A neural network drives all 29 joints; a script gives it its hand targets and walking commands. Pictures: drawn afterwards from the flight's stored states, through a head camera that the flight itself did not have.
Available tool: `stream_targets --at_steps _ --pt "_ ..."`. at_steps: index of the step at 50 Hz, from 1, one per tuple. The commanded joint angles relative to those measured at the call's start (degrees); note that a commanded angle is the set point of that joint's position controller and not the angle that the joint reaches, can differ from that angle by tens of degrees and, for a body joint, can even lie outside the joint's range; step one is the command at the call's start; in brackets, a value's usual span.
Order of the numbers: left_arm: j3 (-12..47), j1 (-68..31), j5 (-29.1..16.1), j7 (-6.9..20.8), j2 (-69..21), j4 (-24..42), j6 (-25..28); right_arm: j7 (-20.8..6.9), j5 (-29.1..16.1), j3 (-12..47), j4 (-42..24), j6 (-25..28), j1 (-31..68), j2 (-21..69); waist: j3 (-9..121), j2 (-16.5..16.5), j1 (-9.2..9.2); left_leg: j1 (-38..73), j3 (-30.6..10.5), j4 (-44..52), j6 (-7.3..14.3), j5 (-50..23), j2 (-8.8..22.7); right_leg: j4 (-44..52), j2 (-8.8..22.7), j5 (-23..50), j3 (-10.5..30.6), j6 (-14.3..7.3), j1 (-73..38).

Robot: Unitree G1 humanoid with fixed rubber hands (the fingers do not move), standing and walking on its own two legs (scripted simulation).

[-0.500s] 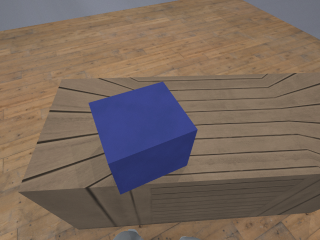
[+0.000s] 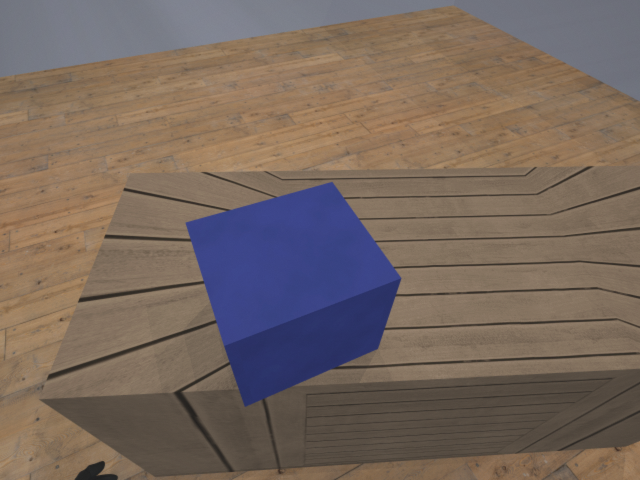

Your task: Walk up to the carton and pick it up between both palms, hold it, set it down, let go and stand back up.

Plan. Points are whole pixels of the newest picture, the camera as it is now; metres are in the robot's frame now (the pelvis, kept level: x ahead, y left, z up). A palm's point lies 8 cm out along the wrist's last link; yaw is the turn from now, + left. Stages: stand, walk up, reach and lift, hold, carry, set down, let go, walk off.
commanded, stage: walk up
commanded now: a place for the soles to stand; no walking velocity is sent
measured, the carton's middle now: (289, 291) +0.40 +0.05 -0.04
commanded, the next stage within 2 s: none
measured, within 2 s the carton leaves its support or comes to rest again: neither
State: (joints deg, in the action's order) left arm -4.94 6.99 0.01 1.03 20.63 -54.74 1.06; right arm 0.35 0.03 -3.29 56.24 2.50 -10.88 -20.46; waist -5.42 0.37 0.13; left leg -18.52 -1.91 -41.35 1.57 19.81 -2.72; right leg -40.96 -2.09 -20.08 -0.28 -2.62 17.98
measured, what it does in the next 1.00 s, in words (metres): steps on the spot: right foot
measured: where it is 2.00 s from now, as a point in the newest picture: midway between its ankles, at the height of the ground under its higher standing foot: outside the picture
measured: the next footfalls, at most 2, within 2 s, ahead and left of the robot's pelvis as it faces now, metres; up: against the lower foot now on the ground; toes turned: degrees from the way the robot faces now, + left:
right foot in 0.86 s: +0.06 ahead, -0.07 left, +0.00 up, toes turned +2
left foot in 1.16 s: +0.03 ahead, +0.14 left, +0.00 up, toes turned +0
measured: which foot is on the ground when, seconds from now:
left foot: down 0.00-0.92, up 0.94-1.00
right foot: down 0.00-0.52, up 0.54-0.84, down 0.86-1.00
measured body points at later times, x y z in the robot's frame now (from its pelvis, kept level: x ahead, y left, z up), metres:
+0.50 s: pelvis -0.04 +0.03 +0.00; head -0.02 +0.04 +0.44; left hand +0.06 +0.34 -0.13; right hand +0.04 -0.28 -0.12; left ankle -0.02 +0.12 -0.71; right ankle +0.02 -0.10 -0.72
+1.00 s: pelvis -0.04 +0.03 +0.01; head -0.02 +0.03 +0.46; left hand +0.03 +0.35 -0.11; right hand +0.03 -0.28 -0.12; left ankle -0.04 +0.12 -0.70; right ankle +0.01 -0.08 -0.72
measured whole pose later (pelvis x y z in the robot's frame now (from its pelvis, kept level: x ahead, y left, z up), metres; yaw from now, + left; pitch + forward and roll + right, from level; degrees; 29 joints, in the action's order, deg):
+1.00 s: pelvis -0.04 +0.03 +0.01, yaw +2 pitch -4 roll +1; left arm -4.9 8.2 0.0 -0.1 20.6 -58.7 1.7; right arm -0.1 0.0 -2.6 56.9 0.2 -11.9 -20.2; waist -6.4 0.5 0.2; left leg -17.7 -2.1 -45.3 1.5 23.1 -5.1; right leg -35.5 -0.2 -14.6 -0.3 -1.7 17.3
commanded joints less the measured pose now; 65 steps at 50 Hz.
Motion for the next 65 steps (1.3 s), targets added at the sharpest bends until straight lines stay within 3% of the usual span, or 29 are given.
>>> stream_targets --at_steps 1,3,4,8,12,13,14,16,17,19,22,24,25,26,27,29,31,38,42,44,46,47,54,57,58,59,60,62,65 --pt "-0.6 -6.73 0.0 -0.85 11.03 3.78 0.88 1.18 1.0 -1.23 -2.01 2.69 -0.84 -15.17 8.34 -2.83 -0.86 4.63 -20.81 16.75 7.68 -16.62 14.34 3.08 5.2 7.07 4.5 0.18 -2.86" --pt "-0.3 -4.29 0.06 -0.81 10.56 2.63 0.71 1.17 1.2 -0.99 -2.59 2.7 2.59 -15.96 6.62 -4.8 0.91 1.78 -24.89 17.84 10.1 -15.72 17.1 4.65 3.9 -0.53 4.96 0.35 -3.27" --pt "-0.41 -3.47 0.28 -0.76 10.72 2.18 1.02 1.16 1.15 -0.74 -2.83 2.63 3.6 -15.02 6.37 -3.84 1.53 -0.68 -23.74 17.39 8.87 -14.52 16.06 7.51 4.88 0.66 6.21 -0.29 -5.88" --pt "-0.71 -3.87 0.7 -0.42 13.01 1.23 2.06 0.78 0.8 0.06 -1.89 1.83 3.35 -11.24 8.81 -0.35 0.43 -0.23 -8.75 12.51 1.4 -10.81 5.45 17.99 13.19 5.5 14.1 -4.72 -10.85" --pt "-0.02 -6.81 0.27 -0.44 11.16 0.87 1.6 0.67 1.29 -0.19 -0.3 2.38 1.76 -12.91 10.52 -0.72 -0.35 4.72 -12.05 17.2 3.23 -13.51 8.98 14.78 8.83 6.27 6.82 -1.5 -8.25" --pt "-0.93 -3.5 -0.53 -1.58 14.82 0.12 2.33 -0.13 1.86 -1.63 -2.11 0.54 3.78 -15.87 7.75 -7.34 0.96 1.68 -11.21 13.66 3.97 -23.85 8.41 12.18 9.84 12.64 6.71 -1.26 -9.17" --pt "-1.18 -0.55 -0.49 -2.09 15.31 -0.53 2.44 -0.28 1.81 -1.66 -2.82 -0.21 4.34 -14.61 9.01 -5.56 1.48 -0.17 -10.29 10.52 3.96 -26.66 7.67 12.26 11.07 15.71 8.03 -2.15 -11.68" --pt "-2.07 1.41 -0.14 -2.6 17.37 -0.83 2.28 -0.39 1.75 -1.69 -3.68 -1.33 3.98 -12.67 8.85 0.42 1.57 -3.66 -5.85 1.53 1.9 -16.1 2.81 16.44 18.56 17.29 15.6 -7.29 -12.45" --pt "-2.35 -0.21 0.09 -2.9 18.42 -0.19 2.31 -0.46 1.91 -1.93 -3.96 -2.08 3.01 -12.41 7.38 3.12 0.71 -3.62 -3.11 -5.41 1.07 -1.85 1.52 18.62 24.22 18.54 19.88 -11.2 -8.36" --pt "-3.17 -2.04 0.68 -3.33 19.07 1.66 2.34 -0.79 2.46 -2.66 -4.35 -3.36 0.85 -13.62 3.97 2.45 0.34 -5.63 -4.51 -16.82 0.36 11.37 3.06 21.76 28.59 11.34 24.57 -14.89 -1.77" --pt "-3.22 -4.2 1.63 -3.37 18.04 2.92 2.12 -1.08 2.43 -3.29 -4.36 -3.39 -2.67 -13.42 2.16 1.99 -0.97 -3.32 -4.03 -12.11 0.76 12.09 5.05 19.33 23.7 -0.08 19.78 -11.78 2.38" --pt "-2.84 -6.15 1.82 -2.54 17.73 3.22 1.3 -1.41 2.58 -3.67 -2.06 -2.68 -7.13 -12.98 3.19 4.05 -3.46 5.09 -0.46 5.12 1.65 5.38 3.91 15.7 18.34 -11.7 13.98 -7.35 5.29" --pt "-1.96 -7.03 1.83 -2.24 15.05 3.64 0.62 -1.27 3.17 -4.05 -1.28 -2.31 -8.76 -13.56 1.86 -0.07 -4.4 9.04 -4.38 14.21 2.9 7.68 3.48 9.0 14.0 -13.07 9.37 -4.27 9.55" --pt "-0.8 -4.29 0.98 -2.3 10.39 3.74 0.15 -0.85 4.18 -4.55 -2.46 -1.79 -7.27 -16.63 0.86 -15.18 -2.72 8.76 -26.53 27.91 5.7 15.77 13.35 -6.42 6.33 -13.38 2.02 0.3 15.05" --pt "-0.6 -4.62 0.92 -2.9 11.86 3.21 -0.08 -0.58 3.37 -4.77 -5.76 -1.48 -0.15 -19.99 -3.22 -13.39 -2.19 0.38 -35.96 32.72 6.2 15.86 18.3 -11.3 1.89 -13.34 2.32 2.15 16.5" --pt "-1.23 -3.22 0.38 -2.76 13.97 1.56 -0.64 0.14 2.83 -4.04 -5.92 -0.89 3.1 -18.18 -3.88 -5.89 -0.35 0.53 -32.56 29.85 4.14 8.77 14.99 -14.71 3.87 -9.24 4.98 2.12 12.34" --pt "-1.49 -1.91 0.43 -2.15 14.02 0.42 -0.67 0.57 2.44 -3.76 -5.0 -0.57 0.89 -16.01 0.07 -5.92 -0.77 6.9 -27.92 27.03 1.78 2.4 12.19 -13.08 4.71 -7.83 4.12 2.36 11.44" --pt "-1.31 -1.4 0.59 -2.42 12.41 0.43 0.24 1.02 1.8 -3.25 -3.09 -0.08 -3.72 -14.4 7.21 -6.2 -2.02 17.29 -26.6 22.14 4.32 -17.99 13.97 -1.87 4.41 -7.72 3.66 2.46 7.21" --pt "-1.12 1.47 0.71 -2.45 11.45 -0.74 0.9 0.52 1.75 -3.0 -3.76 -0.47 -0.14 -13.93 7.94 -7.5 -0.65 8.37 -24.33 22.2 6.12 -12.78 13.77 3.94 3.96 -4.52 2.45 1.16 -2.24" --pt "-1.12 3.35 1.11 -2.48 11.37 -1.8 1.87 0.11 1.22 -2.06 -4.74 -0.82 3.47 -12.52 7.59 -4.32 1.76 -2.11 -18.54 19.52 4.83 -6.57 11.35 13.91 4.43 4.37 2.6 -0.15 -14.38" --pt "-2.6 4.86 2.32 -2.72 17.68 -1.78 3.55 -0.52 0.83 -0.87 -4.36 -1.22 2.72 -9.07 8.38 7.96 3.56 -12.82 -6.97 0.78 -0.11 6.04 -0.8 28.48 21.64 -12.41 28.39 -7.29 -20.04" --pt "-2.63 1.26 2.17 -2.63 18.49 -0.41 3.55 -0.32 1.37 -1.85 -2.81 -1.86 -0.9 -11.66 6.61 5.04 1.13 -9.82 -4.67 -8.67 -0.82 12.03 -0.55 29.31 26.07 -18.91 31.09 -11.14 -13.54" --pt "-3.37 1.74 1.98 -1.71 17.26 1.18 2.71 -1.61 1.93 -2.79 -1.94 -0.87 -3.18 -12.67 4.06 5.49 1.47 -8.73 -1.8 -1.9 -0.5 13.09 4.18 24.07 20.48 -16.49 19.58 -10.82 -11.63" --pt "-2.45 -3.26 1.7 -1.16 16.39 2.31 1.83 -1.19 2.06 -2.8 0.07 -0.18 -8.88 -11.26 5.76 4.39 -2.79 6.37 0.41 13.09 1.94 2.1 2.96 17.76 16.55 -13.52 12.02 -6.9 -2.04" --pt "-1.22 -5.39 1.42 -1.08 12.87 2.8 1.24 -0.71 2.75 -3.11 0.78 0.03 -10.26 -11.87 3.75 -0.59 -4.08 9.29 -6.25 20.34 2.82 2.85 4.07 10.74 12.4 -10.77 8.07 -3.56 3.5" --pt "-0.01 -5.25 0.44 -1.07 8.88 3.33 0.66 -0.21 3.48 -3.38 -0.86 0.56 -6.73 -15.7 1.37 -13.43 -2.13 7.68 -29.51 31.59 4.88 15.28 14.33 -2.19 4.96 -9.14 2.66 0.89 10.63" --pt "-0.46 -4.29 0.62 -1.29 11.39 2.36 0.31 -0.03 2.74 -3.83 -3.43 1.02 -0.94 -19.21 -3.84 -10.37 -1.11 2.78 -37.11 33.73 6.76 20.94 18.67 -6.48 2.18 -10.89 2.57 1.67 13.82" --pt "-1.0 -3.28 0.3 -1.19 12.92 1.18 0.46 0.47 2.14 -2.81 -2.9 1.68 -0.06 -16.98 -4.84 -4.95 -0.13 3.7 -32.38 28.43 7.25 4.69 16.61 -7.04 4.63 -9.09 4.52 1.57 11.3" --pt "-1.16 -2.2 0.2 -1.08 12.62 0.67 1.21 0.5 1.7 -2.65 -1.83 1.59 -2.31 -15.06 2.64 -6.98 -1.15 12.63 -26.07 22.39 6.39 -19.32 14.84 -1.05 4.31 -9.17 2.92 1.95 7.03"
